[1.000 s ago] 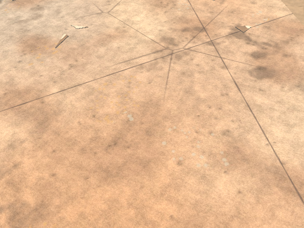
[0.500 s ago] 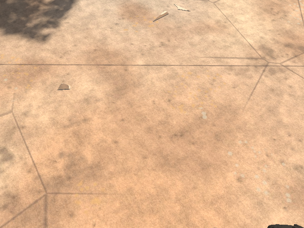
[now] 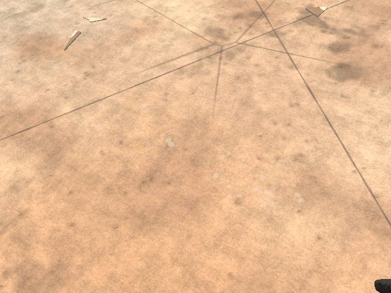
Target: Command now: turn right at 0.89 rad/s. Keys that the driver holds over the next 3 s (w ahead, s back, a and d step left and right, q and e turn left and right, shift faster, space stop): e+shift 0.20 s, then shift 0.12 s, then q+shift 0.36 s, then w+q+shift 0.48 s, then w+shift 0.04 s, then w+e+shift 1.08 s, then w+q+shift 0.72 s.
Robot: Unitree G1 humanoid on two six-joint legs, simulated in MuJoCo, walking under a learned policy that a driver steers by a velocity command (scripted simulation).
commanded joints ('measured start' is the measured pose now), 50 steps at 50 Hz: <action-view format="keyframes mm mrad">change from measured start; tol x16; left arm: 1 -38 171 46 -91 -1 -10 22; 31 -86 45 20 -40 11 -44 16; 50 212 79 1 104 64 -125 -14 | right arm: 1 -19 -55 -10 -63 3 -21 -1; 50 -79 -67 11 -126 -25 25 137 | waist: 1 -21 -124 -186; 17 -12 -211 -182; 21 104 185 -134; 34 31 114 -193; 37 35 -260 -92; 50 83 -141 130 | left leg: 1 -105 -21 -52 -30 95 -18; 15 122 -60 -76 -489 105 -4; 18 364 -6 -63 -762 410 47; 20 456 237 -366 -778 843 217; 22 391 228 -469 -823 578 306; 26 408 131 -444 -795 363 228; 34 434 102 -526 -716 504 219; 36 -13 -93 -285 -505 -147 109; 43 -394 69 -75 64 195 34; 50 -368 60 30 14 320 55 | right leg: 1 250 -214 283 -115 554 -158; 9 203 -162 441 -71 382 -128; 16 195 -151 501 29 559 -114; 18 134 -106 447 46 396 -62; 20 54 80 271 199 -315 65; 34 101 48 70 -94 -49 92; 37 371 -391 544 -328 -320 -141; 50 282 -253 -71 -419 -29 6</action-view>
